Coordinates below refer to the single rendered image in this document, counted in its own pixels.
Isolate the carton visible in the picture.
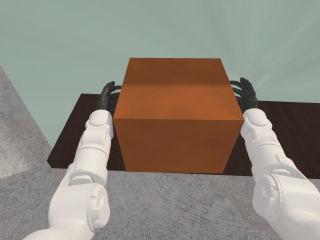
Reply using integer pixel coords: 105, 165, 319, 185
113, 58, 245, 174

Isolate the robot left upper arm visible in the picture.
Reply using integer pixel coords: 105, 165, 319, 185
23, 183, 110, 240

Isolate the robot right hand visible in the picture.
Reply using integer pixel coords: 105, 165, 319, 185
229, 77, 259, 115

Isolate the table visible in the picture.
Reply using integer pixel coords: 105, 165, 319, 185
47, 93, 320, 179

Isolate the robot left forearm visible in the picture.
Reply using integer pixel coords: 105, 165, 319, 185
48, 109, 114, 225

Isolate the robot right forearm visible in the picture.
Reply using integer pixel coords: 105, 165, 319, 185
240, 108, 320, 194

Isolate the robot right upper arm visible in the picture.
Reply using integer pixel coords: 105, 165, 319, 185
252, 173, 320, 240

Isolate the robot left hand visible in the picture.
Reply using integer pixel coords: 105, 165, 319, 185
96, 81, 122, 114

